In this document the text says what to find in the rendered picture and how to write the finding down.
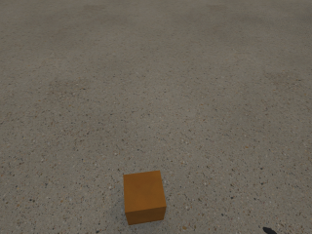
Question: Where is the carton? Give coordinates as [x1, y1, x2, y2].
[123, 170, 167, 225]

